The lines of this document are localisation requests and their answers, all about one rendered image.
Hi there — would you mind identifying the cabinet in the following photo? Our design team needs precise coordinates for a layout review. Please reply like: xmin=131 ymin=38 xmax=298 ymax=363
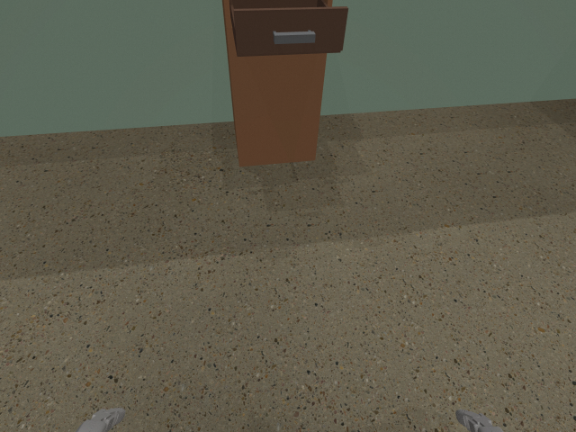
xmin=222 ymin=0 xmax=333 ymax=167

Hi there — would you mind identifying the drawer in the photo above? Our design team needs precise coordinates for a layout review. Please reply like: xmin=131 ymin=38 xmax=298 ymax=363
xmin=229 ymin=0 xmax=348 ymax=57

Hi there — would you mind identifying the handle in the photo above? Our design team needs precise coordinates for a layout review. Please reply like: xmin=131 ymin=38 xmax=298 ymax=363
xmin=273 ymin=30 xmax=316 ymax=44

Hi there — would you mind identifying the robot left hand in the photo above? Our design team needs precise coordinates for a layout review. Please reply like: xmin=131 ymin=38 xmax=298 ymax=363
xmin=76 ymin=408 xmax=126 ymax=432

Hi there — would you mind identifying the robot right hand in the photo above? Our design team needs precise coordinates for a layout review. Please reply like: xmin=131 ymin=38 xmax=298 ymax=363
xmin=455 ymin=409 xmax=503 ymax=432

